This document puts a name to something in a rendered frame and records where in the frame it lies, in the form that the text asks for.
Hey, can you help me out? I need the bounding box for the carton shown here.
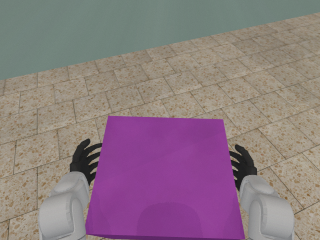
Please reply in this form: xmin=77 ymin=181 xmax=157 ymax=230
xmin=85 ymin=116 xmax=245 ymax=240

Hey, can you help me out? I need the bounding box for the robot left forearm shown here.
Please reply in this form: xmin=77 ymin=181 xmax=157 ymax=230
xmin=38 ymin=171 xmax=90 ymax=240

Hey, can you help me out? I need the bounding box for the robot left hand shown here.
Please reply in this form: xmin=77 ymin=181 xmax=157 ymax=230
xmin=69 ymin=138 xmax=103 ymax=186

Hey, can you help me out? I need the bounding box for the robot right forearm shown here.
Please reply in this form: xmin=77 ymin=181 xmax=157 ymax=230
xmin=239 ymin=175 xmax=295 ymax=240

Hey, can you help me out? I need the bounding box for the robot right hand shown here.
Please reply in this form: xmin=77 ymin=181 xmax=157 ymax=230
xmin=229 ymin=144 xmax=257 ymax=192

